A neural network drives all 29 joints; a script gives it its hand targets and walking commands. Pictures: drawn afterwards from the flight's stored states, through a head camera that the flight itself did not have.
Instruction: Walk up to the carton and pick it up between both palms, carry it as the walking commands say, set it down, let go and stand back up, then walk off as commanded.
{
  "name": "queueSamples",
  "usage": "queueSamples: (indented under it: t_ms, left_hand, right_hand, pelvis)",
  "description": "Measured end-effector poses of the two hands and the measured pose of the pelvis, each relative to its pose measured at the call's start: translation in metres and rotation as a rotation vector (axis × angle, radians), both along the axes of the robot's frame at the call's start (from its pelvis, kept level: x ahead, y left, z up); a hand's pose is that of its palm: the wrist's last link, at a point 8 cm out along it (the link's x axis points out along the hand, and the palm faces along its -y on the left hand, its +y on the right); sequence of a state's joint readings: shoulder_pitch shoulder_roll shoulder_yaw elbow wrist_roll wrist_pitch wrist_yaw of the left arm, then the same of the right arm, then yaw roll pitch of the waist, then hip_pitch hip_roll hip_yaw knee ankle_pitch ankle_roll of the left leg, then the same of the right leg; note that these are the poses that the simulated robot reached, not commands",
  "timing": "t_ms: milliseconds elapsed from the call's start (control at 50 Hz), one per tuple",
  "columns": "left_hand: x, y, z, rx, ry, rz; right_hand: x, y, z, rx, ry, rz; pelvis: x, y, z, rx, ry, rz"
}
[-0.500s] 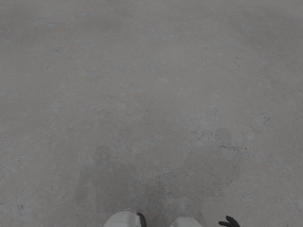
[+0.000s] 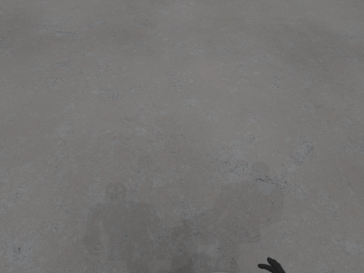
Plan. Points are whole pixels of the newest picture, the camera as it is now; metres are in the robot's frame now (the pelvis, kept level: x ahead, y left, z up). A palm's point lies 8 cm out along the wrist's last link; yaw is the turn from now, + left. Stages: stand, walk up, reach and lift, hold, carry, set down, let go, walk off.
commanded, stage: stand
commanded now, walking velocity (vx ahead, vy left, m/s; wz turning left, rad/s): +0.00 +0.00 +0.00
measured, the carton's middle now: out of the picture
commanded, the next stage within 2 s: none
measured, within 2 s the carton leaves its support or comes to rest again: neither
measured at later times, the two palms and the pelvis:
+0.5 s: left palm out of the picture +0.04 +0.23 -0.13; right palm out of the picture +0.07 -0.26 -0.13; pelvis -0.02 -0.02 +0.00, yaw +0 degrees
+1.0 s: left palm out of the picture +0.04 +0.23 -0.12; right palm out of the picture +0.07 -0.27 -0.13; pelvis -0.02 -0.02 +0.00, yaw +0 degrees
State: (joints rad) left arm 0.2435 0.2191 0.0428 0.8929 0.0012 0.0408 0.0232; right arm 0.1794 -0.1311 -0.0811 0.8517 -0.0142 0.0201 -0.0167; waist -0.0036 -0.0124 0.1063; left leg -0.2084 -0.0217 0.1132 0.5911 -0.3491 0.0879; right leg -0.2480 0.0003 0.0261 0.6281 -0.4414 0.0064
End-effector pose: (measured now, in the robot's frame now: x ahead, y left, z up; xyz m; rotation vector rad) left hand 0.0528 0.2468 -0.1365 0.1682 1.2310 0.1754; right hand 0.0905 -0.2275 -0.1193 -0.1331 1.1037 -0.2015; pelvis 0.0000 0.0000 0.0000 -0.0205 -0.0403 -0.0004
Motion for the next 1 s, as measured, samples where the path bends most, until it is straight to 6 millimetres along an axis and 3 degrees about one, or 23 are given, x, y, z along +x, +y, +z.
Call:
queueSamples:
  t_ms: [320,600,860,1000]
  left_hand:
    - [-0.01,-0.015,0.017,0.069,-0.011,-0.005]
    - [-0.014,-0.022,0.008,0.03,-0.021,-0.008]
    - [-0.015,-0.019,0.013,0.048,-0.024,-0.008]
    - [-0.013,-0.019,0.014,0.051,-0.038,-0.013]
  right_hand:
    - [-0.012,-0.023,-0.017,0.05,0.009,0.007]
    - [-0.017,-0.031,-0.007,0.007,0.002,0.006]
    - [-0.018,-0.03,-0.011,0.023,0.0,0.007]
    - [-0.017,-0.041,-0.008,-0.006,-0.006,0.015]
  pelvis:
    - [-0.012,-0.024,-0.002,0.033,-0.003,0.001]
    - [-0.018,-0.024,-0.002,0.031,-0.012,0.0]
    - [-0.019,-0.024,-0.002,0.032,-0.014,0.0]
    - [-0.019,-0.024,-0.002,0.032,-0.013,0.0]
